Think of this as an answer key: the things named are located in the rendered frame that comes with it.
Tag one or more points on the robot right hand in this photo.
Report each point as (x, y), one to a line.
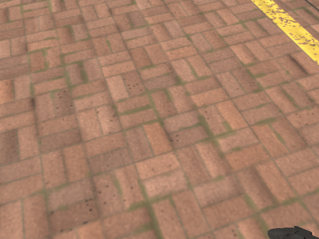
(290, 233)

